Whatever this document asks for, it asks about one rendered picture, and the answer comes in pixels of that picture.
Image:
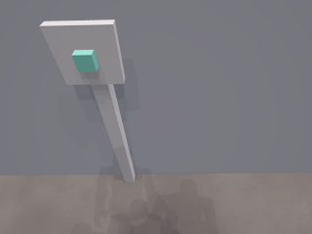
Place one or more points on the panel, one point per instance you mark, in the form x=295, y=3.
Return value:
x=66, y=36

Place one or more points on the button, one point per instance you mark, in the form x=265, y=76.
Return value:
x=85, y=60

